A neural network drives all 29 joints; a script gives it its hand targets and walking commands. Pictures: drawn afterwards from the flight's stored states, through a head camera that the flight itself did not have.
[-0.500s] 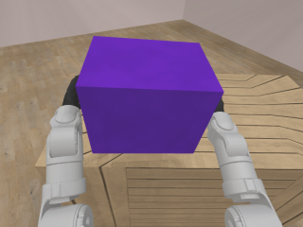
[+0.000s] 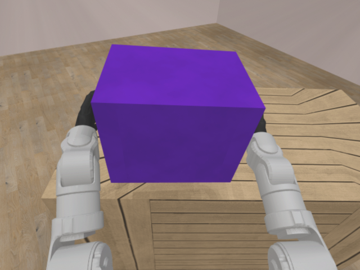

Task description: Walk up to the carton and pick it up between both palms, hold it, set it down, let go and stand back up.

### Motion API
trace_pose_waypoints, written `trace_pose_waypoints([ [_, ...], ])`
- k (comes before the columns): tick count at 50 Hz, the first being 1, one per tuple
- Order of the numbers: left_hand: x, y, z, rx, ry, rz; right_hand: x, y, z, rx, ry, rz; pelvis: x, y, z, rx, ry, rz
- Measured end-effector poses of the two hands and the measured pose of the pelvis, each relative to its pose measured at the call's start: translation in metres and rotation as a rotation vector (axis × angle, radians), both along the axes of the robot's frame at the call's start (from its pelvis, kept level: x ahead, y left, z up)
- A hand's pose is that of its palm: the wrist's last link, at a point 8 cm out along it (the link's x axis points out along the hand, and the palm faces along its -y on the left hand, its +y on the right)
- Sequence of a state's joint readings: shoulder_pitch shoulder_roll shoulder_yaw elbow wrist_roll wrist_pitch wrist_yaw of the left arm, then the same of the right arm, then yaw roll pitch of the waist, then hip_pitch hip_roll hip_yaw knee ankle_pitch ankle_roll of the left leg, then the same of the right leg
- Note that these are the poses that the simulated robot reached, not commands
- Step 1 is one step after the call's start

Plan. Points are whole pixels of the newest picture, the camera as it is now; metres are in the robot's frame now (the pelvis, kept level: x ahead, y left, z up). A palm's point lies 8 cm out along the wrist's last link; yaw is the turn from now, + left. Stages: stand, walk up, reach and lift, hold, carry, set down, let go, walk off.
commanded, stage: hold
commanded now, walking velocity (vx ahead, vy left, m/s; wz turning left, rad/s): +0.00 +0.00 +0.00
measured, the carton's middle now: (174, 116) +0.38 +0.00 +0.19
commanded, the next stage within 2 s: none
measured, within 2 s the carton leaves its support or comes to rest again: neither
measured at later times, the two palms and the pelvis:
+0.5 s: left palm (88, 125) +0.35 +0.18 +0.18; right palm (254, 131) +0.35 -0.17 +0.16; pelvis +0.00 +0.00 +0.00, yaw +0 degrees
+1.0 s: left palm (86, 125) +0.35 +0.18 +0.19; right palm (254, 130) +0.35 -0.17 +0.17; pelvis +0.00 +0.00 +0.00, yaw +0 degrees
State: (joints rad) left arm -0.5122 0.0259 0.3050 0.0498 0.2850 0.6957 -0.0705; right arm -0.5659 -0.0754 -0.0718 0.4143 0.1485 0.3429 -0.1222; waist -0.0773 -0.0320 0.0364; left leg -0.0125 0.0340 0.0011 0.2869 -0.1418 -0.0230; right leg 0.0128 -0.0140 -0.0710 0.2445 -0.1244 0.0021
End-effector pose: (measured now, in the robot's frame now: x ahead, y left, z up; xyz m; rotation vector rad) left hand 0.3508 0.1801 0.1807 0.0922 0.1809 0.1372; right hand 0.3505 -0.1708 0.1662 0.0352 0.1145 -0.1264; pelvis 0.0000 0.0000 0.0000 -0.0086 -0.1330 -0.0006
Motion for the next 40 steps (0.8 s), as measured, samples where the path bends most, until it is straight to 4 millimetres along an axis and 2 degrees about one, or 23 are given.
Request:
trace_pose_waypoints([
  [13,0.0005,0.0011,0.004,0.006,-0.018,0.0,0.0011,0.0012,0.0033,0.01,-0.019,0.0,-0.0004,-0.0009,0.0,0.0,0.007,0.008],
  [20,0.0035,-0.0003,0.0006,0.008,0.004,-0.005,0.002,-0.0001,-0.0044,0.015,0.002,-0.005,0.0001,-0.0003,0.0003,0.002,0.014,0.004],
  [29,0.001,-0.0017,0.001,0.005,-0.015,-0.007,-0.0003,-0.0017,0.0009,0.01,-0.019,-0.006,0.0023,-0.0001,0.0001,-0.001,0.008,0.003],
  [40,0.0002,0.0012,-0.0031,0.002,-0.002,-0.001,0.001,0.0012,-0.0027,0.014,-0.006,-0.001,-0.0003,-0.0012,0.0002,0.0,0.011,0.005],
])
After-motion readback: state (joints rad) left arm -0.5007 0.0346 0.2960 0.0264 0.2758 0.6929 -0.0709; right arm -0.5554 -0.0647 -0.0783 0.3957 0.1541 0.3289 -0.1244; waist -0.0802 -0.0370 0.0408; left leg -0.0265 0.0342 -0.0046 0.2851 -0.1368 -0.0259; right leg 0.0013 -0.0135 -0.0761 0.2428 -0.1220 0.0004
